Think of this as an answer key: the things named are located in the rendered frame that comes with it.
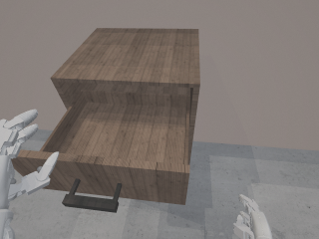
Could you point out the left robot hand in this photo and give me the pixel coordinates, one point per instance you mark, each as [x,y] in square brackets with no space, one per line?
[12,134]

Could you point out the left robot forearm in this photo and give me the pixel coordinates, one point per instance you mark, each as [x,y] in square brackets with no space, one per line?
[6,231]

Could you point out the drawer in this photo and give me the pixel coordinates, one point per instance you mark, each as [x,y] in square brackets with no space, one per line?
[104,138]

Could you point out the right robot hand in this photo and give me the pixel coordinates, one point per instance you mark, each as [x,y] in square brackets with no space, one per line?
[251,226]

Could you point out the cabinet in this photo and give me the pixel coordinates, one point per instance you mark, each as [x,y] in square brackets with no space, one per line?
[135,60]

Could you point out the handle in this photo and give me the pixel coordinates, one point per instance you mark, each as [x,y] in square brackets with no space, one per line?
[92,203]

